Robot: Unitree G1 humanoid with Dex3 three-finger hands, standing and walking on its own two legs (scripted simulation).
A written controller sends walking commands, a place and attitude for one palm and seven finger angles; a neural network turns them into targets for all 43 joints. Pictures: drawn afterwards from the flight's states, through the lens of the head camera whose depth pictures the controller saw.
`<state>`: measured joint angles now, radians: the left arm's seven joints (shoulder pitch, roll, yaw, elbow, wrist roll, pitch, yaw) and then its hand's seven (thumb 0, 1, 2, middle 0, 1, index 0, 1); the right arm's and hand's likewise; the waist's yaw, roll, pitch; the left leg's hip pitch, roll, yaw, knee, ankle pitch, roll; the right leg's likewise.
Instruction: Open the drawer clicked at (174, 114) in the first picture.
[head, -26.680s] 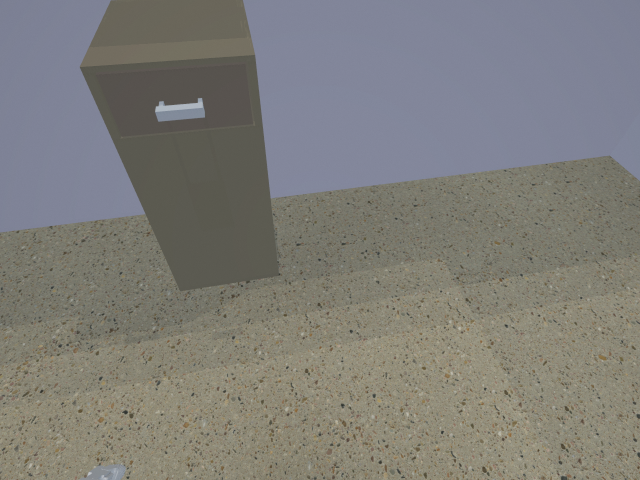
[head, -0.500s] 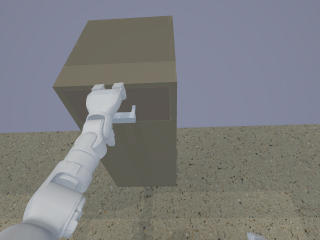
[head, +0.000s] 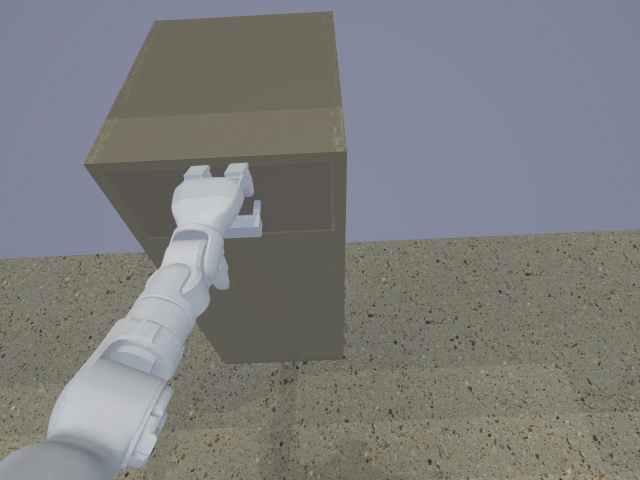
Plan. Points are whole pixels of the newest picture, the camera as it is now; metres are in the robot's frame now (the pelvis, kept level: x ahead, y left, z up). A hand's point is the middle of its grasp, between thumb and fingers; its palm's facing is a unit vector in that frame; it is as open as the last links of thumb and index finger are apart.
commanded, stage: lower the fingers behind the handle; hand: left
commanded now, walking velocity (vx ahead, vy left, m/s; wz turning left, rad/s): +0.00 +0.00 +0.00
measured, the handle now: (228, 217) +0.50 +0.15 +0.00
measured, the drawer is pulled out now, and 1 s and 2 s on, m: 0.00 0.00 0.00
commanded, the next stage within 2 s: lift the fingers back up to retry in 1.30 s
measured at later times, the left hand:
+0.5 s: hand (215, 239) +0.45 +0.16 +0.01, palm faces -0.05 -0.04 -1.00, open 13.8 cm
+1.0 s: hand (218, 239) +0.45 +0.16 +0.01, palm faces +0.00 -0.01 -1.00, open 13.8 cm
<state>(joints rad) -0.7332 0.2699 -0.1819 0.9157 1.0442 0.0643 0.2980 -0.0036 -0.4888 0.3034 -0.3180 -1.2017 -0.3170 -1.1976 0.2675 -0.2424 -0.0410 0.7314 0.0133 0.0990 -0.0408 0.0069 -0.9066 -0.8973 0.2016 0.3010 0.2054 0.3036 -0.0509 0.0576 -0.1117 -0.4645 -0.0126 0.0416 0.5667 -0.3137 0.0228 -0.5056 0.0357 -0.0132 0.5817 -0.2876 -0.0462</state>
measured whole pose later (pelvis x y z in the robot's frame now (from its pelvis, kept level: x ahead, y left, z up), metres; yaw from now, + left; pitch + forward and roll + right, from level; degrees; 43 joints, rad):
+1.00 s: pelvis -0.01 +0.01 -0.02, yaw +0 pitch +17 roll +0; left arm -0.82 0.26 -0.19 1.07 1.07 0.13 0.42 0.00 -0.49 0.30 -0.29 -1.30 -0.32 -1.20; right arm 0.30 -0.23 -0.04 0.73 0.00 0.08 -0.02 0.01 -0.91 -0.90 0.20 0.30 0.21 0.30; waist -0.08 0.05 -0.16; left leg -0.66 -0.01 0.04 0.73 -0.37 0.03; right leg -0.69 0.03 -0.02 0.72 -0.32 -0.04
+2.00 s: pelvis +0.01 +0.00 +0.00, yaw +0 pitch +12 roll +0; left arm -0.75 0.25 -0.20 0.88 1.03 0.15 0.31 0.00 -0.49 0.30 -0.35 -1.22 -0.36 -1.22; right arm 0.23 -0.23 -0.04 0.72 0.02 0.12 -0.05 0.01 -0.91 -0.90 0.20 0.30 0.21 0.30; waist -0.04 0.08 -0.11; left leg -0.45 -0.01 0.04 0.57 -0.32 0.03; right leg -0.49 0.04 -0.01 0.57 -0.29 -0.04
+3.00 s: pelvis +0.00 +0.00 +0.00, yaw +0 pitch +10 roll +0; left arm -0.74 0.26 -0.23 0.87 1.03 0.13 0.28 0.00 -0.49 0.30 -0.32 -1.20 -0.32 -1.20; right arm 0.23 -0.24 -0.04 0.74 0.02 0.11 -0.04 0.01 -0.91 -0.90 0.20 0.30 0.20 0.30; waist -0.03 0.07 -0.10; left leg -0.42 -0.02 0.03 0.54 -0.30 0.02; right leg -0.45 0.03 -0.02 0.55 -0.28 -0.05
